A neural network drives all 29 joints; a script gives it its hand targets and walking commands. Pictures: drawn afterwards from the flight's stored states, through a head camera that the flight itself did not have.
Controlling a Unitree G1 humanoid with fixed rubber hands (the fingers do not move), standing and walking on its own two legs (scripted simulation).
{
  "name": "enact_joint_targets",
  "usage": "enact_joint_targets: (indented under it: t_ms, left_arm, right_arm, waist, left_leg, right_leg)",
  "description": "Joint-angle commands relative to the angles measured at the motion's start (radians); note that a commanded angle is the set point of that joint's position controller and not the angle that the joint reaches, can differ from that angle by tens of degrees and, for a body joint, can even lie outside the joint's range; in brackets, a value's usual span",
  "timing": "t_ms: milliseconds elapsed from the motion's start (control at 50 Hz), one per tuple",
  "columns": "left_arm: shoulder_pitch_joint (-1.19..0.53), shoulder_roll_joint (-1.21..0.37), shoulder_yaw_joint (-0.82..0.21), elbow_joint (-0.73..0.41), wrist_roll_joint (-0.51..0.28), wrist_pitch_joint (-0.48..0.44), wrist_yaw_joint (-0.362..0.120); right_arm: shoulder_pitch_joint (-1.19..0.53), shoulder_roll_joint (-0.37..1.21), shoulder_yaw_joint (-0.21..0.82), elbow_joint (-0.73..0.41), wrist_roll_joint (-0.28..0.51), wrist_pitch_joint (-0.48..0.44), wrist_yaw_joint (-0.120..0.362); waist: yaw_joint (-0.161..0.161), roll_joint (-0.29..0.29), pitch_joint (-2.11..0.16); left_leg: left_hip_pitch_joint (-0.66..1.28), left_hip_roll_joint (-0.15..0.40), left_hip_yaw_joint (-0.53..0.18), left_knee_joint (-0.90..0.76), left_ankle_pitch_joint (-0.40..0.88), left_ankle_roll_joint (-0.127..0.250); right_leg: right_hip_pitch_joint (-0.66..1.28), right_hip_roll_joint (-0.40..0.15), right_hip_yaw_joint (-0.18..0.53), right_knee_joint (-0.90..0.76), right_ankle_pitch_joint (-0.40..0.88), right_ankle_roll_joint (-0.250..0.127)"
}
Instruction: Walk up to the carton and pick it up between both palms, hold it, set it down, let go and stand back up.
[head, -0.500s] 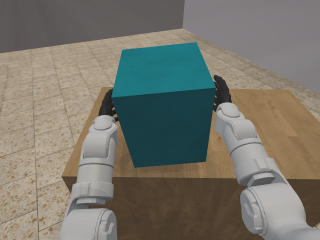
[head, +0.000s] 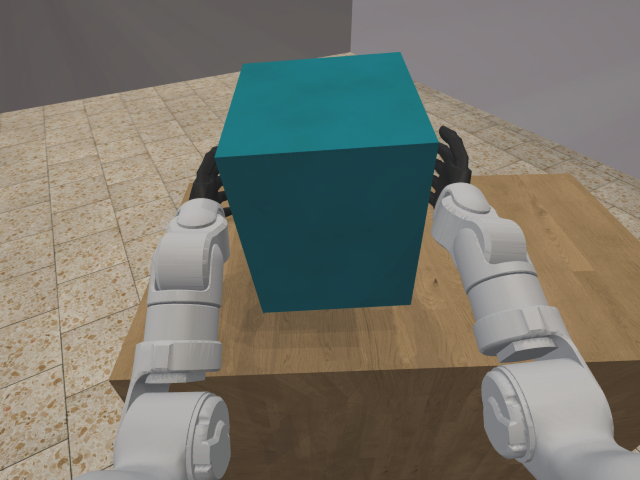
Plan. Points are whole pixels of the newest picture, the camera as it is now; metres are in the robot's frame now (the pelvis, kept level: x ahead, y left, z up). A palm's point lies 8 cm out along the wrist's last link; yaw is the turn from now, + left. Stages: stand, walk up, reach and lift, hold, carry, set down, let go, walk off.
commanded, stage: reach and lift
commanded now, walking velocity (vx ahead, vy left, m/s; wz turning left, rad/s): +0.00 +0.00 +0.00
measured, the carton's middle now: (328, 187) +0.43 +0.01 +0.20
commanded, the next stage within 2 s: hold in 0.48 s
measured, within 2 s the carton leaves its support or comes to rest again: neither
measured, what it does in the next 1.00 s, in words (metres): stands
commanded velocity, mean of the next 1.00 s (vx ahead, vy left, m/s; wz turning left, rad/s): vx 0.00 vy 0.00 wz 0.00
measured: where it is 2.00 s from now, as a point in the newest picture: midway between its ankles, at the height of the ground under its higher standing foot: outside the picture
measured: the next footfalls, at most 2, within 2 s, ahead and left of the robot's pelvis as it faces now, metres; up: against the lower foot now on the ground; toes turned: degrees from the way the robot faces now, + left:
none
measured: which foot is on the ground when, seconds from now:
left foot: down 0.00-1.00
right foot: down 0.00-1.00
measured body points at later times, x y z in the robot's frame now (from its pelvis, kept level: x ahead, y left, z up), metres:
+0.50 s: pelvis -0.03 +0.00 +0.00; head -0.10 +0.00 +0.44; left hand +0.35 +0.16 +0.22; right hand +0.37 -0.13 +0.25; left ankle +0.00 +0.13 -0.75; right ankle +0.01 -0.13 -0.75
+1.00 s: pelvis -0.01 +0.00 +0.00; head -0.09 -0.01 +0.44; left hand +0.36 +0.15 +0.25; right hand +0.38 -0.14 +0.27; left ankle +0.00 +0.13 -0.75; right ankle +0.01 -0.13 -0.75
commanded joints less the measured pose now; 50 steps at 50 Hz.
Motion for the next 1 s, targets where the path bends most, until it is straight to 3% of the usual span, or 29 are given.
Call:
enact_joint_targets:
  t_ms: [0,60,160,180,200,220,260,320,380,440,480,580,660,720,760,820,900,920,980]
  left_arm:
    - [-0.765,-0.585,-0.468,-0.251,-0.123,-0.040,-0.157]
    - [-0.784,-0.564,-0.425,-0.221,-0.104,-0.026,-0.180]
    - [-0.960,-0.584,-0.417,-0.213,-0.136,-0.038,-0.186]
    - [-0.952,-0.579,-0.410,-0.183,-0.135,-0.035,-0.182]
    - [-0.965,-0.595,-0.421,-0.186,-0.144,-0.041,-0.181]
    - [-0.974,-0.585,-0.404,-0.158,-0.130,-0.041,-0.175]
    - [-1.018,-0.592,-0.402,-0.140,-0.131,-0.045,-0.173]
    - [-1.072,-0.571,-0.341,-0.050,-0.112,-0.051,-0.174]
    - [-1.148,-0.591,-0.347,-0.034,-0.119,-0.064,-0.168]
    - [-1.239,-0.604,-0.370,-0.044,-0.145,-0.083,-0.155]
    - [-1.258,-0.623,-0.399,-0.095,-0.171,-0.090,-0.140]
    - [-1.210,-0.635,-0.437,-0.138,-0.202,-0.084,-0.113]
    - [-1.179,-0.622,-0.486,-0.267,-0.220,-0.058,-0.110]
    - [-1.112,-0.614,-0.486,-0.302,-0.215,-0.032,-0.113]
    - [-1.036,-0.586,-0.461,-0.296,-0.196,-0.008,-0.128]
    - [-0.976,-0.552,-0.425,-0.272,-0.170,0.024,-0.157]
    - [-0.989,-0.502,-0.362,-0.224,-0.134,0.050,-0.184]
    - [-0.991,-0.514,-0.349,-0.200,-0.128,0.057,-0.190]
    - [-1.080,-0.532,-0.365,-0.239,-0.142,0.056,-0.186]
  right_arm:
    - [-0.827,0.633,0.525,-0.463,0.178,0.042,0.116]
    - [-0.812,0.623,0.488,-0.384,0.164,0.077,0.113]
    - [-0.969,0.686,0.463,-0.391,0.151,0.072,0.127]
    - [-0.991,0.678,0.462,-0.393,0.152,0.072,0.131]
    - [-1.000,0.689,0.453,-0.407,0.149,0.070,0.134]
    - [-1.013,0.695,0.452,-0.367,0.137,0.070,0.138]
    - [-1.020,0.701,0.420,-0.331,0.115,0.063,0.149]
    - [-1.005,0.709,0.338,-0.191,0.066,0.071,0.175]
    - [-1.049,0.723,0.301,-0.144,0.051,0.048,0.197]
    - [-1.069,0.724,0.266,-0.096,0.063,0.036,0.210]
    - [-1.085,0.748,0.296,-0.137,0.089,0.024,0.210]
    - [-1.048,0.721,0.342,-0.171,0.153,0.037,0.193]
    - [-1.007,0.690,0.389,-0.277,0.217,0.057,0.166]
    - [-0.997,0.691,0.432,-0.369,0.262,0.078,0.141]
    - [-0.942,0.659,0.441,-0.369,0.278,0.111,0.123]
    - [-0.920,0.651,0.465,-0.395,0.290,0.149,0.098]
    - [-0.931,0.632,0.437,-0.316,0.282,0.204,0.089]
    - [-0.953,0.643,0.438,-0.318,0.279,0.205,0.091]
    - [-1.011,0.661,0.434,-0.339,0.286,0.206,0.100]
  waist:
    - [-0.045,0.006,-0.514]
    - [-0.049,-0.002,-0.432]
    - [-0.036,-0.002,-0.461]
    - [-0.020,-0.002,-0.438]
    - [-0.032,-0.003,-0.473]
    - [-0.013,0.004,-0.437]
    - [-0.013,0.003,-0.427]
    - [-0.024,-0.010,-0.328]
    - [-0.024,0.016,-0.361]
    - [-0.041,0.064,-0.407]
    - [-0.027,0.070,-0.521]
    - [-0.043,0.085,-0.634]
    - [-0.066,0.103,-0.695]
    - [-0.055,0.064,-0.690]
    - [-0.064,0.052,-0.640]
    - [-0.066,0.006,-0.591]
    - [-0.063,-0.012,-0.474]
    - [-0.049,-0.022,-0.461]
    - [-0.035,0.010,-0.489]
  left_leg:
    - [0.144,-0.089,0.000,0.061,0.421,-0.027]
    - [0.120,-0.085,0.010,0.033,0.336,-0.017]
    - [0.094,-0.081,0.010,0.017,0.245,-0.004]
    - [0.079,-0.083,0.012,0.013,0.217,0.006]
    - [0.094,-0.083,0.009,0.014,0.220,0.004]
    - [0.082,-0.082,0.015,0.008,0.191,0.011]
    - [0.071,-0.074,0.012,-0.007,0.140,0.016]
    - [0.019,-0.060,0.017,-0.053,-0.017,0.030]
    - [-0.016,-0.057,0.017,-0.069,-0.100,0.037]
    - [-0.022,-0.049,0.000,-0.070,-0.096,0.023]
    - [0.011,-0.054,-0.002,-0.041,0.002,0.019]
    - [0.111,-0.061,-0.017,0.024,0.218,-0.014]
    - [0.172,-0.071,-0.024,0.069,0.392,-0.039]
    - [0.163,-0.079,-0.019,0.089,0.469,-0.045]
    - [0.149,-0.084,-0.018,0.090,0.488,-0.048]
    - [0.121,-0.089,-0.011,0.073,0.403,-0.032]
    - [0.068,-0.089,0.006,0.037,0.265,-0.021]
    - [0.059,-0.086,0.013,0.027,0.232,-0.013]
    - [0.065,-0.078,0.010,0.029,0.251,-0.017]
  right_leg:
    - [0.301,0.088,-0.038,-0.014,0.576,0.053]
    - [0.273,0.083,-0.042,-0.028,0.501,0.052]
    - [0.223,0.080,-0.048,-0.038,0.351,0.046]
    - [0.204,0.076,-0.044,-0.044,0.317,0.049]
    - [0.206,0.077,-0.048,-0.046,0.301,0.044]
    - [0.181,0.073,-0.048,-0.055,0.264,0.046]
    - [0.147,0.076,-0.050,-0.063,0.156,0.037]
    - [0.082,0.070,-0.057,-0.085,-0.034,0.026]
    - [0.062,0.068,-0.063,-0.084,-0.109,0.017]
    - [0.076,0.073,-0.063,-0.070,-0.086,0.013]
    - [0.103,0.083,-0.070,-0.057,0.006,0.014]
    - [0.125,0.098,-0.067,-0.052,0.181,0.024]
    - [0.180,0.111,-0.068,-0.030,0.331,0.034]
    - [0.233,0.121,-0.060,-0.022,0.438,0.043]
    - [0.260,0.118,-0.051,-0.016,0.505,0.049]
    - [0.302,0.106,-0.042,-0.021,0.536,0.059]
    - [0.269,0.098,-0.047,-0.030,0.435,0.062]
    - [0.261,0.100,-0.049,-0.033,0.386,0.058]
    - [0.237,0.106,-0.054,-0.028,0.345,0.047]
